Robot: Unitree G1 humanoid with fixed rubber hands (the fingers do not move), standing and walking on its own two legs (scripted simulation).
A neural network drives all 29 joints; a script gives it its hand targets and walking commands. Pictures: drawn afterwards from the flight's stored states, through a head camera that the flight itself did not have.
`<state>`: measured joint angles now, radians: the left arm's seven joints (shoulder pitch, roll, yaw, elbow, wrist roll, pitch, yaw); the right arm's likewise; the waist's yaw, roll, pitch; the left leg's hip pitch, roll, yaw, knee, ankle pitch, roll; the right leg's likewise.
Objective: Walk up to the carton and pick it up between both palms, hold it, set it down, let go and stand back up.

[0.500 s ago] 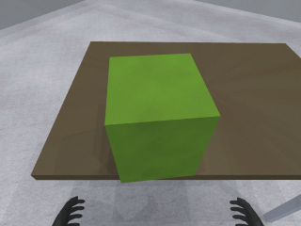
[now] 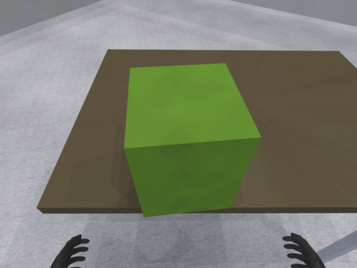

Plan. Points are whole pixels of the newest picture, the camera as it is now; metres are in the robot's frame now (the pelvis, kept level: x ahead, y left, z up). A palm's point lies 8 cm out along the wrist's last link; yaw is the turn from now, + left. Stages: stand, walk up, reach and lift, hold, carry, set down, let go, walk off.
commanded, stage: stand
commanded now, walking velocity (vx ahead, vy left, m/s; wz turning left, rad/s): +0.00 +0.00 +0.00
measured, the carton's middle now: (183, 142) +0.36 +0.01 +0.11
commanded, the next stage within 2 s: walk up in 1.10 s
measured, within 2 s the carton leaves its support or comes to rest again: neither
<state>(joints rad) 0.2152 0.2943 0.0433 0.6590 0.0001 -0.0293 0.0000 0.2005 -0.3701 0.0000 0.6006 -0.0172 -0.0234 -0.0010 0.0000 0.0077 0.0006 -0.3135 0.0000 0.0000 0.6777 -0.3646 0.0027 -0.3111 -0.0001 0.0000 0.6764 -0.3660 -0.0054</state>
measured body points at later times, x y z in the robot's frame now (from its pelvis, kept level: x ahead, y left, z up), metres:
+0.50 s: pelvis +0.00 +0.00 +0.00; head +0.00 +0.00 +0.45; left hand +0.14 +0.28 -0.09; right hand +0.17 -0.29 -0.07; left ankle +0.00 +0.12 -0.72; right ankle +0.00 -0.12 -0.72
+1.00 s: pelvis -0.02 +0.00 +0.00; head -0.02 +0.00 +0.45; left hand +0.12 +0.28 -0.10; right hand +0.15 -0.29 -0.07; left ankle +0.00 +0.12 -0.72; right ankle +0.00 -0.12 -0.72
